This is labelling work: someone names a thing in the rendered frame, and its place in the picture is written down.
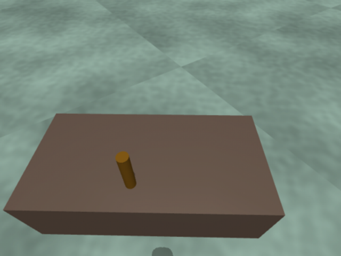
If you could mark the can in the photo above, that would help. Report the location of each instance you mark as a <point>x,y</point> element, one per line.
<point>126,170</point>

